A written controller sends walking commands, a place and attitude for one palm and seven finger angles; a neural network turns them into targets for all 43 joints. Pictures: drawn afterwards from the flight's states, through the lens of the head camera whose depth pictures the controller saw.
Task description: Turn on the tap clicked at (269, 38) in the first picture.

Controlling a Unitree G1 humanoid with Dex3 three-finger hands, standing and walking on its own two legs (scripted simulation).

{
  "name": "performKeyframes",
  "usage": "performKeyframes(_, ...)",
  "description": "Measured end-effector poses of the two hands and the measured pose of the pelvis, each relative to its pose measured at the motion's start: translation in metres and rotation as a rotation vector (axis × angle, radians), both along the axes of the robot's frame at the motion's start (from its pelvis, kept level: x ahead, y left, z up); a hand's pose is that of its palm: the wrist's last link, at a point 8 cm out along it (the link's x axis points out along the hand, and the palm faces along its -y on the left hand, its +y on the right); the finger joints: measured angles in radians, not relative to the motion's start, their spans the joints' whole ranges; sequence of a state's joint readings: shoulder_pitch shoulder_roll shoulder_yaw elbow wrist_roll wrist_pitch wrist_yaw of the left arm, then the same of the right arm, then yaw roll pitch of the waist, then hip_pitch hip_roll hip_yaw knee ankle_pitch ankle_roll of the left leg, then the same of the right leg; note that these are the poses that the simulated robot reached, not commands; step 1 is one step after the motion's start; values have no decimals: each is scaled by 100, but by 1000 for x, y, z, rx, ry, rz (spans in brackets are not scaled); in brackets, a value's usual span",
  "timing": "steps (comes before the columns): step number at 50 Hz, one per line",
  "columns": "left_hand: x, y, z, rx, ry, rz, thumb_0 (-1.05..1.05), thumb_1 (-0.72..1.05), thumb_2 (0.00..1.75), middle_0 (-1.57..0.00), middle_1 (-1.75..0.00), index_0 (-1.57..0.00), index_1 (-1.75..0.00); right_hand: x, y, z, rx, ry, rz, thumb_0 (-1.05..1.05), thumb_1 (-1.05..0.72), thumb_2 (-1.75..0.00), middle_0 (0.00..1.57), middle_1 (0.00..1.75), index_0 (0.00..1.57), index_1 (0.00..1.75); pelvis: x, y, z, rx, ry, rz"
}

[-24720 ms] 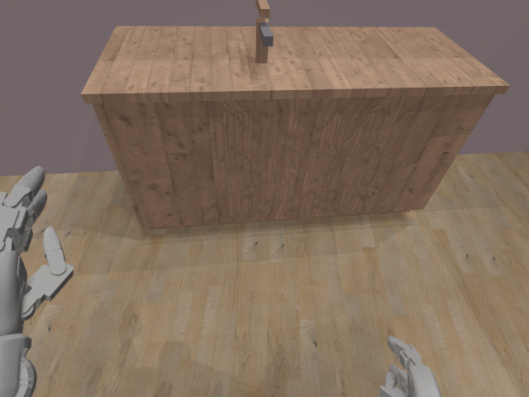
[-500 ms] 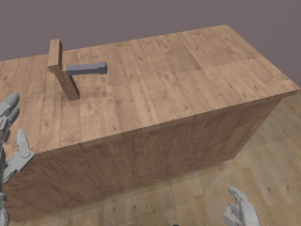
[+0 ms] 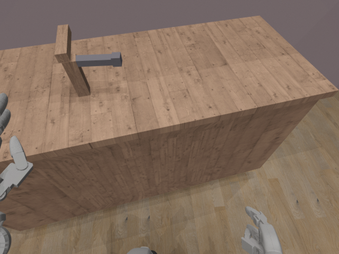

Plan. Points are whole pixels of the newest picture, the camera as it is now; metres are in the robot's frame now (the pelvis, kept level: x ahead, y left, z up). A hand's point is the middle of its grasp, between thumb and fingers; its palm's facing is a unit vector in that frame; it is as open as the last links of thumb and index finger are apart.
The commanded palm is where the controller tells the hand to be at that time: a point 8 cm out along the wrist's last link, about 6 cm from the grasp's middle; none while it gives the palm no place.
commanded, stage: step back with the hand held close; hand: left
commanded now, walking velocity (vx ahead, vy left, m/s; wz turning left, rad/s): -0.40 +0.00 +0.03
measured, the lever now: (116, 59) +0.58 +0.20 +0.11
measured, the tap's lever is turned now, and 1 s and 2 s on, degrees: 79 79 79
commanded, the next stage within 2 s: stop stepping back and stand still in 0.44 s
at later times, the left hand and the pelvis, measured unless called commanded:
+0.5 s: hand out of the picture +0.10 +0.24 +0.17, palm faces +0.44 -0.80 -0.39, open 7.4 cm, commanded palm +0.04 +0.27 +0.18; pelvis -0.11 -0.02 +0.00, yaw +1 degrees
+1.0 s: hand out of the picture -0.04 +0.21 +0.17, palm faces +0.48 -0.76 -0.43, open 7.4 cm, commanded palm -0.09 +0.24 +0.18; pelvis -0.22 -0.05 +0.00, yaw +5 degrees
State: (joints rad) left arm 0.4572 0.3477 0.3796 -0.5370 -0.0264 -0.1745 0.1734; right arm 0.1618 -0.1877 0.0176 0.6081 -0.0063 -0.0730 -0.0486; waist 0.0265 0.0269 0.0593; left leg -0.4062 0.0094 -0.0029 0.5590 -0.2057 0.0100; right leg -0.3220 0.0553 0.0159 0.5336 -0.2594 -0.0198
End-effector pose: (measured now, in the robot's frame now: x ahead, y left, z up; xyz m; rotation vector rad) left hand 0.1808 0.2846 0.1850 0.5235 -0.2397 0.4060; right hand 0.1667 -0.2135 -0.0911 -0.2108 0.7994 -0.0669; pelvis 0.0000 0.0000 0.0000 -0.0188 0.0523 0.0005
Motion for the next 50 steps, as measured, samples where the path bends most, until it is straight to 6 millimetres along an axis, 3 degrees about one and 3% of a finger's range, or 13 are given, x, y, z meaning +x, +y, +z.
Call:
performKeyframes(7, -11, -36, -11, -41, 79, -153, 2, 89, 90, -21, -30, -21, -30, -4, -19, 13, 2, -53, -50, 1, -90, -90, 21, 30, 21, 30, -27, -8, 2, 10, 8, 14)
performKeyframes(10, -28, -31, -5, 1, 91, -168, 2, 89, 90, -22, -30, -22, -30, -13, -25, 22, -29, -60, -70, 1, -91, -90, 20, 30, 21, 30, -36, -7, 3, 25, 25, 23)
performKeyframes(15, -63, -4, -1, 53, 62, -112, 2, 89, 90, -22, -30, -22, -30, -34, -26, 22, -93, -58, -68, 1, -91, -90, 20, 30, 20, 30, -59, 3, -3, 25, 33, 56)
performKeyframes(20, -99, 11, -2, 9, 50, 3, 2, 89, 90, -22, -30, -22, -30, -64, -10, 20, -50, -60, -23, 1, -91, -90, 20, 30, 20, 30, -84, -1, 2, 33, -1, 30)
performKeyframes(26, -128, -21, -3, -63, 14, 15, 2, 90, 90, -21, -30, -21, -30, -104, 0, 10, 42, -72, 41, 1, -90, -90, 20, 30, 21, 30, -118, -21, 1, 29, -32, 18)
performKeyframes(31, -147, -58, -5, -58, 48, -61, 2, 89, 90, -21, -30, -21, -30, -137, -21, 2, 74, -53, 30, 1, -90, -90, 21, 30, 21, 30, -156, -41, 0, 21, -31, 16)
performKeyframes(35, -174, -71, -2, -14, 117, -108, 2, 89, 90, -21, -30, -22, -30, -172, -49, 10, 56, -47, -41, 2, -90, -90, 21, 30, 21, 30, -178, -47, 5, 59, -20, 14)
performKeyframes(43, -232, -47, -8, -2, 98, -21, 2, 89, 90, -22, -30, -22, -30, -236, -98, 11, -95, -23, -95, 1, -91, -90, 20, 30, 20, 30, -212, -45, -3, 33, -5, 71)
performKeyframes(50, -265, -41, -2, -27, 45, 92, 2, 89, 90, -21, -30, -22, -30, -266, -89, 1, -38, -20, -79, 2, -91, -90, 20, 30, 20, 30, -221, -53, 1, 45, -66, 89)
